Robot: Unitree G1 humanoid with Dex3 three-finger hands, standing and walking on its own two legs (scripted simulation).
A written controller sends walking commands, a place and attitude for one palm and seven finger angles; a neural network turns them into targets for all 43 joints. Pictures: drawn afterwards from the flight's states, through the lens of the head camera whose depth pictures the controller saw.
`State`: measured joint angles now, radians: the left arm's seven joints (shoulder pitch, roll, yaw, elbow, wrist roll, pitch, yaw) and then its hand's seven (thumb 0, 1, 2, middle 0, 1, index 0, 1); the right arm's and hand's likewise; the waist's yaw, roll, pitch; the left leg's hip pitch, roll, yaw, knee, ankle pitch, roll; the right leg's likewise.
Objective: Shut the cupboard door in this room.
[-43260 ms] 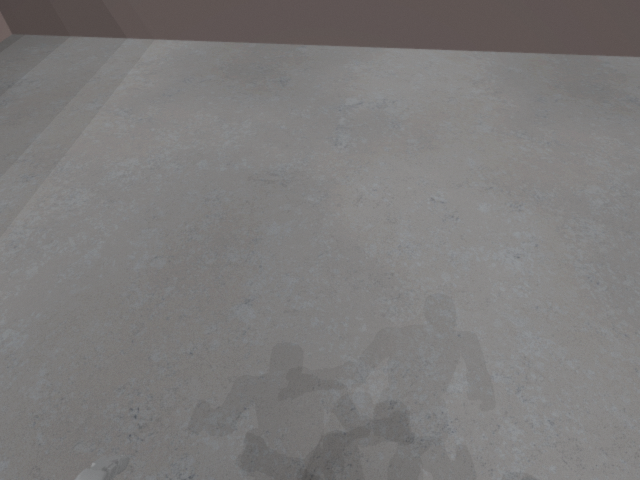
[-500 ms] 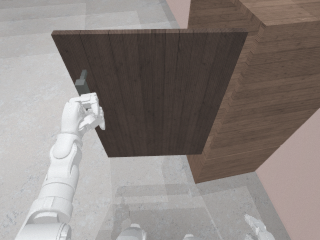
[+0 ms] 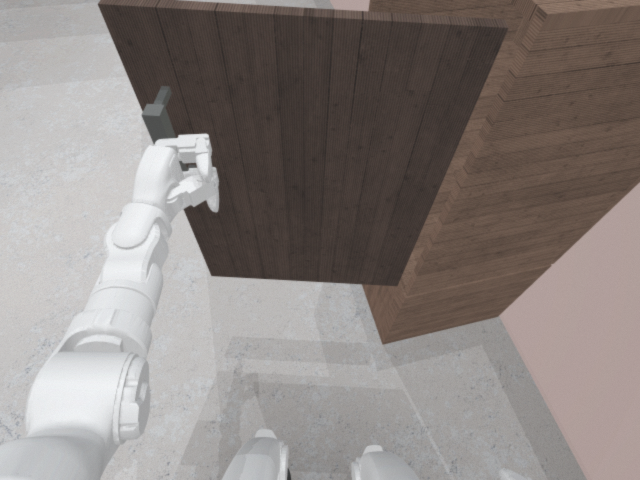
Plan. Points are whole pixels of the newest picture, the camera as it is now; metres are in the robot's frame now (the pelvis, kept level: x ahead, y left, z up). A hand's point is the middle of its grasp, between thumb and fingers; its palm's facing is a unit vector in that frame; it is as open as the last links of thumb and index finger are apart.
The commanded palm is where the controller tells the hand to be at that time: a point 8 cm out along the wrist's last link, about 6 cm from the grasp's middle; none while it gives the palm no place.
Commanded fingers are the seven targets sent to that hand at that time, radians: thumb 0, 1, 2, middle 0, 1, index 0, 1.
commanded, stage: push the door shut along its arc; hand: left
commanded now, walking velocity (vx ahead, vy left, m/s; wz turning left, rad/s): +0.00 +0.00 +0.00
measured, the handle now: (175, 147) +0.53 +0.20 +0.09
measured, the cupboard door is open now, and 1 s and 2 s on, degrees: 73 63 54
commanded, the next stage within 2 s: pull the fist back off the door in 1.08 s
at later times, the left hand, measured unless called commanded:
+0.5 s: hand (248, 140) +0.53 +0.10 +0.10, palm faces -0.26 -0.97 +0.00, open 3.1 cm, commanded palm +0.52 +0.15 +0.09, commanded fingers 0.00 0.90 0.90 -1.30 -1.50 -1.30 -1.50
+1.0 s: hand (258, 126) +0.55 +0.09 +0.10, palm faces -0.35 -0.94 -0.01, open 3.3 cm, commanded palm +0.59 +0.10 +0.09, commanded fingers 0.00 0.90 0.90 -1.30 -1.50 -1.30 -1.50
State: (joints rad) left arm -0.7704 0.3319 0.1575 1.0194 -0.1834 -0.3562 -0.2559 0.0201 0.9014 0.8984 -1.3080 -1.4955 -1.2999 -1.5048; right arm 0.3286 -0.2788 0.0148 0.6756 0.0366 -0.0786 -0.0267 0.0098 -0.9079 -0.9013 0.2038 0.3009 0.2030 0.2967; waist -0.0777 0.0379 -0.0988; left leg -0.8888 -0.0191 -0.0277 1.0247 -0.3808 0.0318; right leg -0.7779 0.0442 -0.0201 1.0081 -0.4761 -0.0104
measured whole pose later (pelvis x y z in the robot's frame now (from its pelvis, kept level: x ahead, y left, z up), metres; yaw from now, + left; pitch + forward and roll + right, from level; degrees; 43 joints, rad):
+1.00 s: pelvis +0.00 -0.01 -0.03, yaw -1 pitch +24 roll -4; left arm -1.27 0.53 0.19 1.32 -0.12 -0.22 -0.42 0.01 0.96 0.99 -1.29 -1.50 -1.30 -1.50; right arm 0.36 -0.30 0.04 0.71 0.00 -0.11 -0.02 0.01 -0.91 -0.90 0.20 0.30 0.20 0.30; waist -0.20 0.06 -0.10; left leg -1.18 0.01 -0.07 1.18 -0.43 0.01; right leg -1.05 0.08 -0.06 1.14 -0.51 -0.03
